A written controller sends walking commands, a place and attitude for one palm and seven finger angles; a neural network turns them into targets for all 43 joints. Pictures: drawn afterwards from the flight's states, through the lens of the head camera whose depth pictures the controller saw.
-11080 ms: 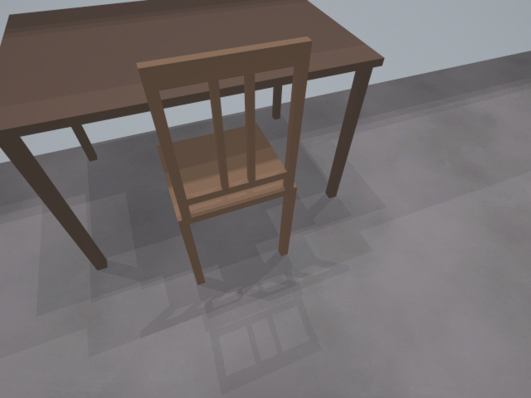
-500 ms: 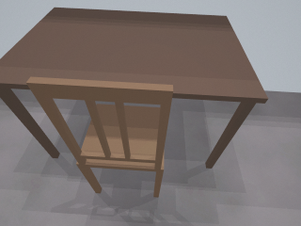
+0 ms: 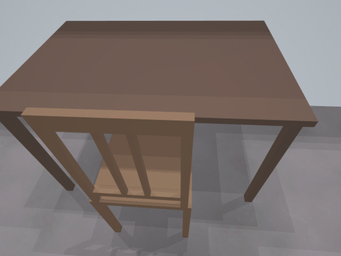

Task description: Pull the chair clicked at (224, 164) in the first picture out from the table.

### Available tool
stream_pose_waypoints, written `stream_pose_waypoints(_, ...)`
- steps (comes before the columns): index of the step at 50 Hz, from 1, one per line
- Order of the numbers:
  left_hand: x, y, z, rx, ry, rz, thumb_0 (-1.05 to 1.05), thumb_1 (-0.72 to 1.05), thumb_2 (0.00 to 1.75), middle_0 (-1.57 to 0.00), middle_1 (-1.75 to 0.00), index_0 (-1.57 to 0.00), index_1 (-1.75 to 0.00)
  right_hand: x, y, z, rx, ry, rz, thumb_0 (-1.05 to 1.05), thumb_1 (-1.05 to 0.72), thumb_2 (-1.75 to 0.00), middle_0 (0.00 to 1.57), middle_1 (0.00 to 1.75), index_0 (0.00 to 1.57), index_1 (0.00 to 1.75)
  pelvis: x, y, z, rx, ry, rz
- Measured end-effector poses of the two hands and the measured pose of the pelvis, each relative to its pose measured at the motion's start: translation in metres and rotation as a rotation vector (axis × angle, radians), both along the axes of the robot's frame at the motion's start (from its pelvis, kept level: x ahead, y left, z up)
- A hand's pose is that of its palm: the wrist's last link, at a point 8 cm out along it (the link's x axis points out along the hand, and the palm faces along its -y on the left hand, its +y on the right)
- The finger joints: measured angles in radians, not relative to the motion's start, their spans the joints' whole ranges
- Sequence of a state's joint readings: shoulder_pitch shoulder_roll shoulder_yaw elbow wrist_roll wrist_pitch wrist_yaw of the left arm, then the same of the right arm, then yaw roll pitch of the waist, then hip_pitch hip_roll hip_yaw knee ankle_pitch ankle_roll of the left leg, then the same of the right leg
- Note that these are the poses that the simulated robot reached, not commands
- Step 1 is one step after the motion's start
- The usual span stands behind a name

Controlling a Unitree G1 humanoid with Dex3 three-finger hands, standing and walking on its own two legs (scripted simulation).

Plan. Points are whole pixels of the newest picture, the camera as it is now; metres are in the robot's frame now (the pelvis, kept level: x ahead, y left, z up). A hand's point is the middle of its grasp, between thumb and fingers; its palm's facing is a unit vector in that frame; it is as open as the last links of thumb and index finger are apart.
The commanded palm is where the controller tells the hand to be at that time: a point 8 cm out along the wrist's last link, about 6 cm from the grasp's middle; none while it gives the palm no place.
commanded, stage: come to a stop and stand still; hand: left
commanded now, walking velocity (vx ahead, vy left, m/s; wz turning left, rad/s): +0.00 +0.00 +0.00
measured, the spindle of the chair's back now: (113, 167) +0.37 +0.20 -0.06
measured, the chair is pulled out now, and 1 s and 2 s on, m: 0.00 0.00 0.00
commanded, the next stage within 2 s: look again from close up in 0.44 s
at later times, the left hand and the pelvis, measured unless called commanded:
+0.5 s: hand out of the picture +0.02 +0.16 -0.16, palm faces -0.01 -0.97 -0.22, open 7.3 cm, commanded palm none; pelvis -0.01 -0.02 +0.01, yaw +0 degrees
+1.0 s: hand out of the picture -0.04 +0.16 -0.17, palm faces -0.02 -0.98 -0.17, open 7.3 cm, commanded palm none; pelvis -0.03 -0.01 +0.01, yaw -1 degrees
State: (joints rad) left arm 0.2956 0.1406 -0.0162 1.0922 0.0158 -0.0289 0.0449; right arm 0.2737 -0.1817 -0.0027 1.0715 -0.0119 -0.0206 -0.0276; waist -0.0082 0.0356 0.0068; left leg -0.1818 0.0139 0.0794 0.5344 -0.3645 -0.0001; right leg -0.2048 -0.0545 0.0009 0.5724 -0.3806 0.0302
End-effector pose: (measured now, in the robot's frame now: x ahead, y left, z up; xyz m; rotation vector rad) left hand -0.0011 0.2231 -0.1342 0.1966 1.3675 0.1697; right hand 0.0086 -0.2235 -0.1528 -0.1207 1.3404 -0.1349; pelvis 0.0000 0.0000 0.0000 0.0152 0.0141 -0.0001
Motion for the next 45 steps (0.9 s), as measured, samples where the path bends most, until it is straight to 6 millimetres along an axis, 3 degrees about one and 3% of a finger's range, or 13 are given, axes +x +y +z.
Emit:
stream_pose_waypoints(7, 0.030, -0.001, 0.004, 0.013, -0.069, -0.022, 0.00, 0.92, 0.90, -0.20, -0.29, -0.20, -0.30, 0.020, -0.013, 0.007, -0.014, -0.039, 0.008, 0.01, -0.92, -0.90, 0.19, 0.30, 0.20, 0.30, 0.003, -0.010, 0.003, 0.007, -0.002, -0.002)
stream_pose_waypoints(14, 0.038, -0.009, 0.005, 0.002, -0.095, -0.032, 0.00, 0.91, 0.90, -0.20, -0.29, -0.20, -0.30, 0.024, -0.022, 0.012, -0.021, -0.043, 0.013, 0.01, -0.91, -0.90, 0.19, 0.30, 0.20, 0.30, 0.001, -0.018, 0.006, 0.006, -0.003, -0.004)
stream_pose_waypoints(28, 0.004, -0.016, 0.002, -0.022, -0.036, -0.021, 0.00, 0.91, 0.90, -0.20, -0.29, -0.20, -0.30, -0.005, -0.025, 0.017, -0.027, 0.011, 0.002, 0.01, -0.90, -0.90, 0.19, 0.30, 0.20, 0.30, -0.012, -0.023, 0.009, -0.002, -0.015, -0.005)
stream_pose_waypoints(45, -0.036, -0.018, -0.003, -0.061, 0.028, -0.014, 0.00, 0.91, 0.90, -0.20, -0.29, -0.20, -0.30, -0.049, -0.005, 0.019, -0.007, 0.077, -0.022, 0.01, -0.91, -0.90, 0.19, 0.30, 0.20, 0.30, -0.030, -0.013, 0.010, -0.006, -0.020, -0.011)
